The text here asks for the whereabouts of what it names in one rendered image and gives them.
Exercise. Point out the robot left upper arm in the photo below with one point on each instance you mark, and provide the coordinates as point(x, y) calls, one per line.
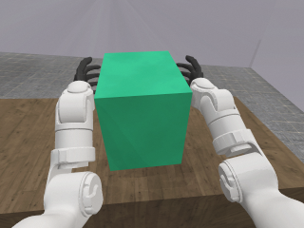
point(70, 200)

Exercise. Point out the robot left hand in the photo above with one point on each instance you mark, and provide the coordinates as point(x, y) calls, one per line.
point(83, 69)

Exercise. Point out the left robot forearm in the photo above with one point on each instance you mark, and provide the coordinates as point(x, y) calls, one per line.
point(73, 127)

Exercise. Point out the robot right hand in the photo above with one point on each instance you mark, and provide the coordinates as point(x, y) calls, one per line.
point(194, 68)

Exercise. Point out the right robot forearm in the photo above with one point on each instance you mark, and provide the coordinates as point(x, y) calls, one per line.
point(230, 135)

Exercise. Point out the robot right upper arm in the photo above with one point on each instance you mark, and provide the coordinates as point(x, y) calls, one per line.
point(249, 180)

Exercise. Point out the pedestal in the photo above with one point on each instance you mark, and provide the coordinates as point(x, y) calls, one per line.
point(183, 195)

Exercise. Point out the carton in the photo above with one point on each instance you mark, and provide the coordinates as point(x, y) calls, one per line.
point(143, 104)

